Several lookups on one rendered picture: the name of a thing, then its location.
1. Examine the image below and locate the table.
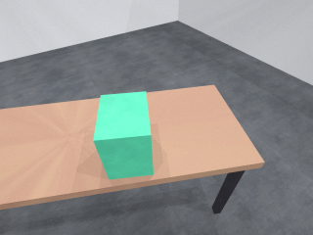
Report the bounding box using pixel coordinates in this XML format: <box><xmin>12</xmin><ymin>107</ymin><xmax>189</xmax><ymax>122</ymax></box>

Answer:
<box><xmin>0</xmin><ymin>84</ymin><xmax>265</xmax><ymax>214</ymax></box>

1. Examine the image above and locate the carton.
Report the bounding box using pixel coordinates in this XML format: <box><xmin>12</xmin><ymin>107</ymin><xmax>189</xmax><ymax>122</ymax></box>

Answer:
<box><xmin>93</xmin><ymin>91</ymin><xmax>154</xmax><ymax>180</ymax></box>

